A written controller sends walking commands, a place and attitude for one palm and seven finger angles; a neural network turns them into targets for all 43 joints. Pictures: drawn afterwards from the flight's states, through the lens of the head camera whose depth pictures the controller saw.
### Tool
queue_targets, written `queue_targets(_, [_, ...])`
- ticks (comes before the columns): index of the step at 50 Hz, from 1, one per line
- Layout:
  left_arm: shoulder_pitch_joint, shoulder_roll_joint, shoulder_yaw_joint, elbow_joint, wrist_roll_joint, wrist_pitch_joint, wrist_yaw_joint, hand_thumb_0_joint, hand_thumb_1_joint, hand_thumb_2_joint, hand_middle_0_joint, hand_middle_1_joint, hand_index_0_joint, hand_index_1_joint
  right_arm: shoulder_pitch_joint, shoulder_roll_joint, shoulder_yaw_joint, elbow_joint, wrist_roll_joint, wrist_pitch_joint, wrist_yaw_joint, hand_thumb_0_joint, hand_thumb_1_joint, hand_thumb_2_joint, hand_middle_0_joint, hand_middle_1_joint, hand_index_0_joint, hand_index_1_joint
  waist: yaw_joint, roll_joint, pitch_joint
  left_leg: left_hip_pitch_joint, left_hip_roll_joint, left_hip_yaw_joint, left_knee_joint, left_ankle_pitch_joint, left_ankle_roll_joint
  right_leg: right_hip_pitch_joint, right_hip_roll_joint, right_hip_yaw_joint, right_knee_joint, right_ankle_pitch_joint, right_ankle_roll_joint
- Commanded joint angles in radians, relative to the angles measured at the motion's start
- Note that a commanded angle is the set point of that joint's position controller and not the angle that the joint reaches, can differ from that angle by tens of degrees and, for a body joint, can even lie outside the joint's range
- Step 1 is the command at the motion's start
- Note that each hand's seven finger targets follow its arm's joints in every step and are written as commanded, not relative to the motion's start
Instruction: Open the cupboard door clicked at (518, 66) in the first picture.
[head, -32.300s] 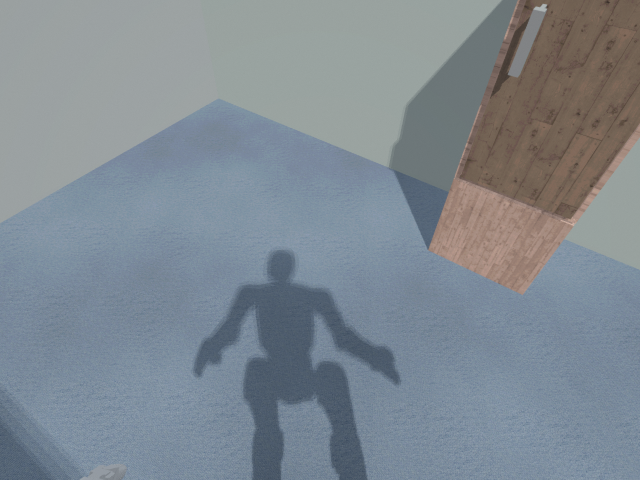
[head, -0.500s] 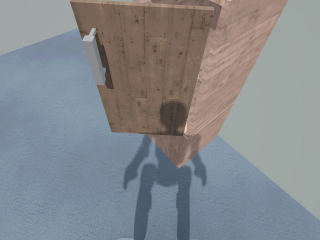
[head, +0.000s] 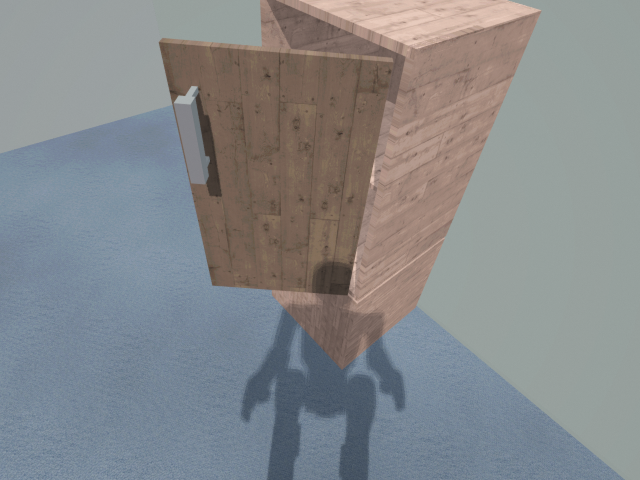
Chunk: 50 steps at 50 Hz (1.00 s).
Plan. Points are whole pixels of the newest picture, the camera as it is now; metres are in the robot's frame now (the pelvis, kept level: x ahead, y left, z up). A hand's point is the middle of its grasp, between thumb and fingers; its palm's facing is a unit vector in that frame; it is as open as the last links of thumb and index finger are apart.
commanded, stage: come to a stop and stand still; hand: left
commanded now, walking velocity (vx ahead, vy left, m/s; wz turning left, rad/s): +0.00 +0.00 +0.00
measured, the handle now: (196, 135) +0.60 +0.26 +0.12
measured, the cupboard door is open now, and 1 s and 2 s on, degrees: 46 46 46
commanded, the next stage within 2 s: none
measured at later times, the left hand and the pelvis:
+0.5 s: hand out of the picture -0.09 +0.19 -0.17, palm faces +0.04 -0.99 -0.17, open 7.4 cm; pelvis -0.04 +0.03 +0.01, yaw +0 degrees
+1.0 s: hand out of the picture -0.12 +0.22 -0.20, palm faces +0.05 -0.99 -0.12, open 7.4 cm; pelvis -0.10 +0.07 -0.01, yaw +0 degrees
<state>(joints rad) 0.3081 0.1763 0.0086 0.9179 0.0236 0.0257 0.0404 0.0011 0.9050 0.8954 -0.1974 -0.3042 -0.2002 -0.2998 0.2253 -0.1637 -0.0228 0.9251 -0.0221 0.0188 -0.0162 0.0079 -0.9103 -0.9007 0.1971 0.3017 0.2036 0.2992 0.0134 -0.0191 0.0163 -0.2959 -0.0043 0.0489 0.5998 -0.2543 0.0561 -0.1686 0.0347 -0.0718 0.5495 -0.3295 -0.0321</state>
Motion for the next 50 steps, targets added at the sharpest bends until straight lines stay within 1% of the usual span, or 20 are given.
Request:
queue_targets(1, [0.062,0.110,0.019,-0.023,-0.004,-0.029,0.002,0.000,0.900,0.900,-0.200,-0.300,-0.200,-0.300,0.029,-0.112,-0.020,-0.037,-0.002,-0.021,-0.006,0.000,-0.900,-0.900,0.200,0.300,0.200,0.300,-0.011,0.046,0.036,-0.018,0.102,-0.147,-0.207,-0.044,0.010,-0.060,-0.117,0.140,-0.178,0.039,-0.012])
queue_targets(4, [0.060,0.105,0.017,-0.010,-0.003,-0.031,0.000,0.000,0.900,0.900,-0.200,-0.300,-0.200,-0.300,0.061,-0.110,-0.017,-0.013,-0.004,-0.018,-0.003,0.000,-0.900,-0.900,0.200,0.300,0.200,0.300,-0.021,0.014,0.058,-0.025,0.093,-0.145,-0.226,-0.107,0.001,-0.105,-0.123,0.157,-0.219,-0.062,-0.013])
queue_targets(9, [0.092,0.089,0.015,0.020,0.000,-0.029,0.002,0.000,0.900,0.900,-0.200,-0.300,-0.200,-0.300,0.095,-0.109,-0.017,0.025,-0.004,-0.019,-0.002,0.000,-0.900,-0.900,0.200,0.300,0.200,0.300,-0.018,0.030,0.078,-0.054,0.104,-0.167,-0.281,-0.178,0.000,-0.109,-0.115,0.139,-0.217,-0.081,-0.006])
queue_targets(15, [0.151,0.070,0.012,0.066,0.002,-0.029,0.004,0.000,0.900,0.900,-0.200,-0.300,-0.200,-0.300,0.127,-0.110,-0.015,0.067,0.000,-0.020,-0.004,0.000,-0.900,-0.900,0.200,0.300,0.200,0.300,-0.007,0.040,0.064,-0.083,0.122,-0.198,-0.337,-0.229,0.006,-0.065,-0.106,0.113,-0.190,-0.041,0.000])
queue_targets(22, [0.220,0.034,0.010,0.116,0.007,-0.025,0.006,0.000,0.900,0.900,-0.200,-0.300,-0.200,-0.300,0.142,-0.107,-0.021,0.104,0.003,-0.012,-0.006,0.000,-0.900,-0.900,0.200,0.300,0.200,0.300,0.000,0.057,0.086,-0.121,0.137,-0.219,-0.396,-0.315,0.006,-0.055,-0.087,0.084,-0.151,-0.039,0.007])
queue_targets(24, [0.247,0.025,0.010,0.130,0.008,-0.025,0.007,0.000,0.900,0.900,-0.200,-0.300,-0.200,-0.300,0.140,-0.101,-0.023,0.110,0.004,-0.010,-0.007,0.000,-0.900,-0.900,0.200,0.300,0.200,0.300,0.003,0.059,0.082,-0.119,0.136,-0.214,-0.402,-0.315,0.005,-0.053,-0.085,0.083,-0.147,-0.036,0.005])
queue_targets(26, [0.258,0.018,0.011,0.139,0.009,-0.026,0.008,0.000,0.900,0.900,-0.200,-0.300,-0.200,-0.300,0.142,-0.095,-0.024,0.113,0.005,-0.008,-0.007,0.000,-0.900,-0.900,0.200,0.300,0.200,0.300,0.001,0.036,0.088,-0.109,0.127,-0.201,-0.389,-0.298,0.001,-0.068,-0.089,0.093,-0.160,-0.047,0.003])
queue_targets(31, [0.286,0.006,0.013,0.154,0.011,-0.024,0.010,0.000,0.900,0.900,-0.200,-0.300,-0.200,-0.300,0.144,-0.082,-0.028,0.123,0.006,-0.006,-0.008,0.000,-0.900,-0.900,0.200,0.300,0.200,0.300,-0.001,0.037,0.093,-0.088,0.118,-0.189,-0.393,-0.308,-0.008,-0.106,-0.086,0.099,-0.165,-0.080,0.002])
queue_targets(36, [0.302,0.002,0.017,0.164,0.013,-0.022,0.008,0.000,0.900,0.900,-0.200,-0.300,-0.200,-0.300,0.131,-0.069,-0.033,0.126,0.006,0.002,-0.007,0.000,-0.900,-0.900,0.200,0.300,0.200,0.300,-0.003,-0.011,0.103,-0.071,0.084,-0.142,-0.338,-0.285,-0.024,-0.161,-0.097,0.133,-0.201,-0.149,-0.004])
queue_targets(39, [0.270,0.015,0.028,0.155,0.011,-0.017,0.007,0.000,0.900,0.900,-0.200,-0.300,-0.200,-0.300,0.151,-0.055,-0.036,0.128,0.005,0.009,-0.009,0.000,-0.900,-0.900,0.200,0.300,0.200,0.300,-0.024,-0.051,0.096,0.010,0.049,-0.101,-0.227,-0.233,-0.035,-0.275,-0.127,0.167,-0.255,-0.238,-0.019])
queue_targets(41, [0.200,0.044,0.040,0.137,0.009,-0.011,0.010,0.000,0.900,0.900,-0.200,-0.300,-0.200,-0.300,0.190,-0.039,-0.042,0.136,0.005,0.020,-0.011,0.000,-0.900,-0.900,0.200,0.300,0.200,0.300,-0.055,-0.117,0.075,0.120,-0.002,-0.036,-0.016,-0.140,-0.048,-0.406,-0.183,0.212,-0.338,-0.325,-0.044])
queue_targets(42, [0.125,0.066,0.049,0.117,0.006,-0.009,0.013,0.000,0.900,0.900,-0.200,-0.300,-0.200,-0.300,0.226,-0.031,-0.049,0.145,0.002,0.025,-0.012,0.000,-0.900,-0.900,0.200,0.300,0.200,0.300,-0.085,-0.152,0.064,0.195,-0.020,-0.010,0.140,-0.092,-0.054,-0.512,-0.222,0.239,-0.385,-0.382,-0.066])
queue_targets(43, [0.028,0.091,0.059,0.089,0.006,-0.008,0.017,0.000,0.900,0.900,-0.200,-0.300,-0.200,-0.300,0.275,-0.038,-0.059,0.153,0.003,0.025,-0.012,0.000,-0.900,-0.900,0.200,0.300,0.200,0.300,-0.121,-0.155,0.051,0.249,-0.009,-0.021,0.248,-0.083,-0.050,-0.589,-0.256,0.248,-0.403,-0.380,-0.078])
queue_targets(44, [-0.065,0.116,0.070,0.061,0.009,-0.007,0.018,0.000,0.900,0.900,-0.200,-0.300,-0.200,-0.300,0.324,-0.046,-0.066,0.161,0.007,0.021,-0.011,0.000,-0.900,-0.900,0.200,0.300,0.200,0.300,-0.148,-0.150,0.047,0.274,0.017,-0.053,0.276,-0.104,-0.042,-0.625,-0.266,0.233,-0.382,-0.344,-0.072])
queue_targets(45, [-0.125,0.131,0.074,0.039,0.011,-0.009,0.022,0.000,0.900,0.900,-0.200,-0.300,-0.200,-0.300,0.358,-0.054,-0.066,0.161,0.011,0.016,-0.010,0.000,-0.900,-0.900,0.200,0.300,0.200,0.300,-0.165,-0.109,0.085,0.256,0.038,-0.083,0.224,-0.145,-0.035,-0.646,-0.248,0.218,-0.327,-0.327,-0.059])
queue_targets(46, [-0.130,0.123,0.074,0.033,0.009,-0.009,0.019,0.000,0.900,0.900,-0.200,-0.300,-0.200,-0.300,0.372,-0.063,-0.060,0.151,0.009,0.000,-0.010,0.000,-0.900,-0.900,0.200,0.300,0.200,0.300,-0.155,0.011,0.141,0.175,0.072,-0.142,0.020,-0.221,-0.021,-0.614,-0.197,0.192,-0.181,-0.291,-0.041])
queue_targets(47, [-0.045,0.072,0.063,0.039,-0.001,-0.005,0.010,0.000,0.900,0.900,-0.200,-0.300,-0.200,-0.300,0.335,-0.084,-0.051,0.127,-0.005,-0.019,-0.014,0.000,-0.900,-0.900,0.200,0.300,0.200,0.300,-0.102,0.246,0.193,-0.003,0.167,-0.342,-0.313,-0.410,0.000,-0.517,-0.068,0.109,0.056,-0.198,-0.005])
queue_targets(48, [0.059,0.030,0.065,0.069,-0.007,0.004,0.006,0.000,0.900,0.900,-0.200,-0.300,-0.200,-0.300,0.224,-0.123,-0.050,0.095,-0.011,-0.024,-0.027,0.000,-0.900,-0.900,0.200,0.300,0.200,0.300,-0.031,0.392,0.171,-0.242,0.299,-0.546,-0.544,-0.648,0.018,-0.316,-0.004,0.065,0.307,-0.099,0.024])
queue_targets(49, [0.146,0.018,0.062,0.110,0.007,0.021,0.006,0.000,0.900,0.900,-0.200,-0.300,-0.200,-0.300,0.108,-0.124,-0.047,0.073,-0.008,-0.018,-0.028,0.000,-0.900,-0.900,0.200,0.300,0.200,0.300,0.025,0.338,0.120,-0.397,0.306,-0.539,-0.600,-0.704,0.034,-0.155,-0.020,0.116,0.503,-0.062,0.020])
queue_targets(50, [0.221,0.019,0.066,0.131,0.014,0.030,0.002,0.000,0.900,0.900,-0.200,-0.300,-0.200,-0.300,0.029,-0.116,-0.039,0.050,-0.009,-0.016,-0.025,0.000,-0.900,-0.900,0.200,0.300,0.200,0.300,0.078,0.266,0.086,-0.455,0.282,-0.485,-0.598,-0.636,0.032,-0.107,-0.003,0.091,0.632,-0.059,0.019])
